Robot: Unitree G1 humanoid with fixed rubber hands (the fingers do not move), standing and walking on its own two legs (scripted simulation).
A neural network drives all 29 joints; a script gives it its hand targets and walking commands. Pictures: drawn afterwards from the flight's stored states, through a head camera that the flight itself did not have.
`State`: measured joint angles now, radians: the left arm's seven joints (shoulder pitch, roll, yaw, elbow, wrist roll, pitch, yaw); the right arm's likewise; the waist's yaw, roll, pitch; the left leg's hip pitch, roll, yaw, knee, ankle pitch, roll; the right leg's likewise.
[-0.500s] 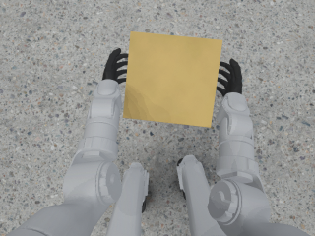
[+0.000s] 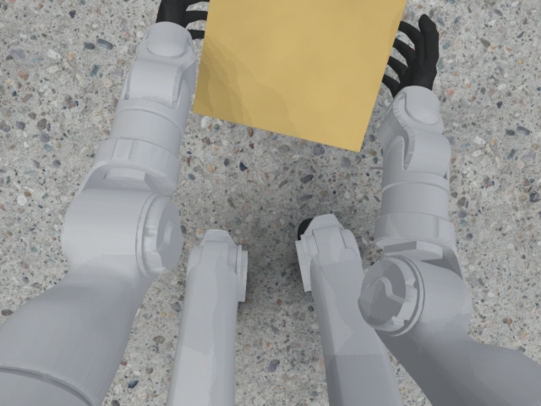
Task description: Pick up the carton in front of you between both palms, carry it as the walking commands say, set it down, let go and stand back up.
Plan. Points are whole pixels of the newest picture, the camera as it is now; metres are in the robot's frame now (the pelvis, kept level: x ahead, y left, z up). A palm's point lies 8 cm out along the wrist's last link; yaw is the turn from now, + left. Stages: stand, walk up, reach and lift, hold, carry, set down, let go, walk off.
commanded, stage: set down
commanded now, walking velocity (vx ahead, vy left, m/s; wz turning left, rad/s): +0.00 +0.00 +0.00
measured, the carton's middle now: (292, 59) +0.55 -0.06 -0.22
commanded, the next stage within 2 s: none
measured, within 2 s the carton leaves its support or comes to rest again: rests again in 1.02 s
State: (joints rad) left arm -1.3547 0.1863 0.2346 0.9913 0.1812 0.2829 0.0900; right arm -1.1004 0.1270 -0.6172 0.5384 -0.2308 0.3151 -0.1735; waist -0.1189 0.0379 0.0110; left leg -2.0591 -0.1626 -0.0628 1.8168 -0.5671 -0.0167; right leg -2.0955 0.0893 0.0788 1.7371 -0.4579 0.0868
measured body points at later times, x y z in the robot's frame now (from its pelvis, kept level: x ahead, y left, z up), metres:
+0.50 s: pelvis +0.00 +0.01 -0.07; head +0.39 +0.02 +0.15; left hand +0.61 +0.06 -0.26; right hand +0.50 -0.21 -0.25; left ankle +0.08 +0.10 -0.45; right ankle +0.12 -0.14 -0.45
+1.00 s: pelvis +0.00 +0.01 -0.09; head +0.38 +0.02 +0.14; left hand +0.62 +0.07 -0.27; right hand +0.51 -0.22 -0.26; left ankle +0.08 +0.10 -0.45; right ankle +0.12 -0.13 -0.45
